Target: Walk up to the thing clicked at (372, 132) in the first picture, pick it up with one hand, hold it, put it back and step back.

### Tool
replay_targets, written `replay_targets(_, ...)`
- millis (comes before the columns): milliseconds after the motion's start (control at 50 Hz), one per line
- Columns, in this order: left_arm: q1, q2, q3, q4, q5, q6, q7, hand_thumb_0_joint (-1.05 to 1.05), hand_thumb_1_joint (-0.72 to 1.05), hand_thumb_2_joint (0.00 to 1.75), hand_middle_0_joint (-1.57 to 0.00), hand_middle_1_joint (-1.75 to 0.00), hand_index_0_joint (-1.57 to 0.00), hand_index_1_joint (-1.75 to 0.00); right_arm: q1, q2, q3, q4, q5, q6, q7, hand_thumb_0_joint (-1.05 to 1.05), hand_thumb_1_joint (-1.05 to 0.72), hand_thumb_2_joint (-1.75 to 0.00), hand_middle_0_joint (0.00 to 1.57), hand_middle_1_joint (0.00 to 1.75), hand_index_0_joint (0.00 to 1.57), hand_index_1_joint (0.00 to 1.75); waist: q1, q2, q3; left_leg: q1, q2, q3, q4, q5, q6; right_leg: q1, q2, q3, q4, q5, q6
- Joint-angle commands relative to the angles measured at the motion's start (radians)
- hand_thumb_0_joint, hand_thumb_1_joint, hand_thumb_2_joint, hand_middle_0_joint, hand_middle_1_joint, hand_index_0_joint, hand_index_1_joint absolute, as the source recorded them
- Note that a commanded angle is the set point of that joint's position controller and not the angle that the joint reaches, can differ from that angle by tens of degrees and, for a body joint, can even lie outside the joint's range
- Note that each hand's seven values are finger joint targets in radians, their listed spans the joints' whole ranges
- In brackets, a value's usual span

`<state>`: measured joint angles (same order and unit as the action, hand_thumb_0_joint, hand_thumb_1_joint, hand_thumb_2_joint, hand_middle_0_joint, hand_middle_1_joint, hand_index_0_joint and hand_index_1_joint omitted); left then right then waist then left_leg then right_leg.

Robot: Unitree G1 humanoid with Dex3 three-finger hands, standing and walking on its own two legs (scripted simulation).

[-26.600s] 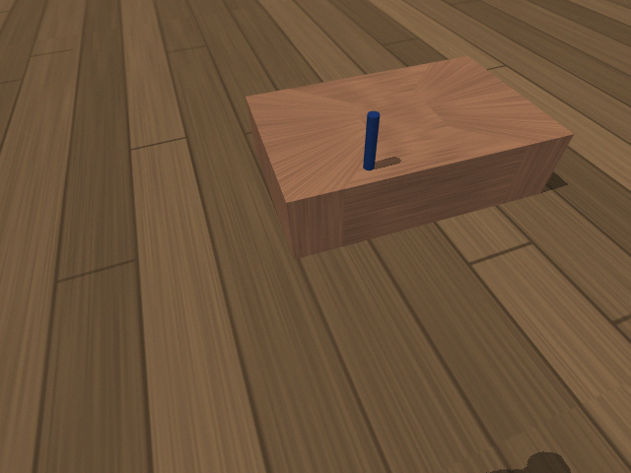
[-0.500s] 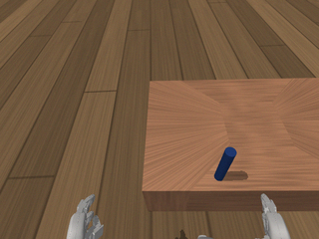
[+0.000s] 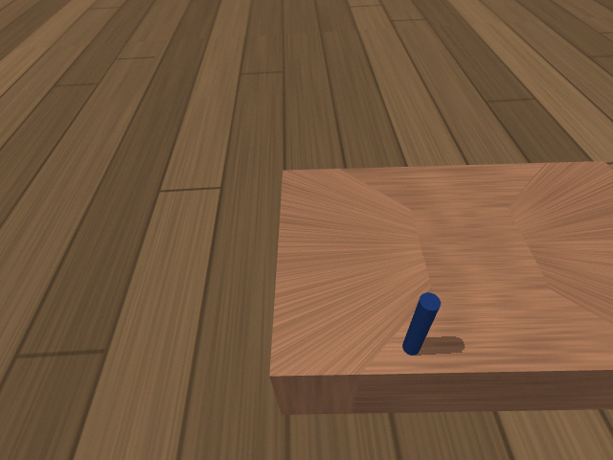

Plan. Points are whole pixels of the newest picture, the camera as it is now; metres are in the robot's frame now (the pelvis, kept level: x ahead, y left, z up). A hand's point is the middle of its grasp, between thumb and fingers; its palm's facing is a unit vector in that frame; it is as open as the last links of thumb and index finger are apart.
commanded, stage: stand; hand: right
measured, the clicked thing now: (419, 326) +0.45 -0.22 -0.32
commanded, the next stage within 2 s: none
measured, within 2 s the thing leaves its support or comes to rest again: neither
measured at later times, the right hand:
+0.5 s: hand out of the picture +0.04 -0.23 -0.14, palm faces -0.02 +0.94 -0.34, open 7.4 cm
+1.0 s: hand out of the picture +0.07 -0.23 -0.14, palm faces -0.02 +0.94 -0.34, open 7.4 cm
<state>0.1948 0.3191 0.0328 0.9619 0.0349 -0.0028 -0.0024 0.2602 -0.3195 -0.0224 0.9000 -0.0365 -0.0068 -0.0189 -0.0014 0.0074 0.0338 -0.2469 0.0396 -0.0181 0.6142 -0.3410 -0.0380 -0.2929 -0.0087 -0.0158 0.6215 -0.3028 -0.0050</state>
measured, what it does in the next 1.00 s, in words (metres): stands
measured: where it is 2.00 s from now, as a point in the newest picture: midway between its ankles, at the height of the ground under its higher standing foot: outside the picture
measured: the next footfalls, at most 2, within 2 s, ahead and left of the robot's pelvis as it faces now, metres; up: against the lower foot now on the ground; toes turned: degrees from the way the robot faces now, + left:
none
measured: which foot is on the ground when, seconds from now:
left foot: down 0.00-1.00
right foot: down 0.00-1.00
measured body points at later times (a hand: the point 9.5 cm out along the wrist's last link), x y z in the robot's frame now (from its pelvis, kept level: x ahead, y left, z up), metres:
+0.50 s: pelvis -0.01 +0.01 +0.02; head -0.01 +0.01 +0.47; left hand +0.04 +0.31 -0.12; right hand +0.04 -0.28 -0.12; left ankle -0.01 +0.15 -0.73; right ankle +0.02 -0.12 -0.73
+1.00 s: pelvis +0.01 +0.01 +0.02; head +0.01 +0.01 +0.47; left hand +0.08 +0.30 -0.12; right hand +0.07 -0.28 -0.12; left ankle -0.01 +0.15 -0.73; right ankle +0.02 -0.12 -0.73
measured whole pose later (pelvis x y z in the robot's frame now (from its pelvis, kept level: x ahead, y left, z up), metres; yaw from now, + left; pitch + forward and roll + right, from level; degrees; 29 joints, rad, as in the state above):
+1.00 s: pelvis +0.01 +0.01 +0.02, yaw -1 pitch -3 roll +0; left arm 0.10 0.32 0.00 1.16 0.01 0.00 0.00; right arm 0.13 -0.33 0.00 1.14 -0.01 -0.01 -0.01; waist 0.01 0.00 0.05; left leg -0.08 0.02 0.00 0.34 -0.21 -0.02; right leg -0.13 -0.02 0.00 0.35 -0.17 0.02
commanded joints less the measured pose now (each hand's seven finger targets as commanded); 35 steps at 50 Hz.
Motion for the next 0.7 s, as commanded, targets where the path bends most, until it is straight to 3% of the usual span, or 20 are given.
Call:
replay_targets(0,-0.055,0.19,0.042,-0.034,-0.013,-0.032,0.02,0.0,0.9,0.9,-0.2,-0.3,-0.2,-0.3,-0.035,-0.183,-0.037,-0.013,0.002,-0.041,-0.016,0.0,-0.9,-0.9,0.2,0.3,0.2,0.3,0.0,-0.013,-0.08,0.039,0.061,-0.059,-0.149,0.278,0.065,0.129,-0.091,0.12,-0.177,0.263,-0.042)
replay_targets(160,-0.073,0.195,0.031,0.055,-0.014,-0.021,0.017,0.0,0.9,0.9,-0.2,-0.3,-0.2,-0.3,-0.082,-0.187,-0.023,0.086,0.009,-0.033,-0.016,0.0,-0.9,-0.9,0.2,0.3,0.2,0.3,0.012,0.005,0.004,0.038,0.068,-0.068,-0.259,0.181,0.056,0.151,-0.085,0.104,-0.273,0.138,-0.023)
replay_targets(220,-0.089,0.198,0.029,0.077,-0.013,-0.018,0.014,0.0,0.9,0.9,-0.2,-0.3,-0.2,-0.3,-0.091,-0.196,-0.024,0.109,0.008,-0.028,-0.014,0.0,-0.9,-0.9,0.2,0.3,0.2,0.3,0.008,0.021,0.048,0.018,0.066,-0.068,-0.288,0.088,0.056,0.127,-0.083,0.111,-0.304,0.064,-0.018)
replay_targets(300,-0.103,0.196,0.027,0.097,-0.013,-0.015,0.008,0.0,0.9,0.9,-0.2,-0.3,-0.2,-0.3,-0.101,-0.206,-0.027,0.129,0.007,-0.024,-0.011,0.0,-0.9,-0.9,0.2,0.3,0.2,0.3,0.005,0.029,0.038,0.003,0.07,-0.077,-0.33,-0.009,0.059,0.136,-0.077,0.106,-0.305,0.023,-0.016)
replay_targets(680,-0.104,0.214,0.008,0.152,-0.019,-0.022,0.015,0.0,0.9,0.9,-0.2,-0.3,-0.2,-0.3,-0.129,-0.214,-0.016,0.182,0.017,-0.026,-0.006,0.0,-0.9,-0.9,0.2,0.3,0.2,0.3,-0.001,-0.008,-0.032,0.112,0.084,-0.058,-0.331,0.203,0.059,0.181,-0.105,0.102,-0.316,0.213,-0.013)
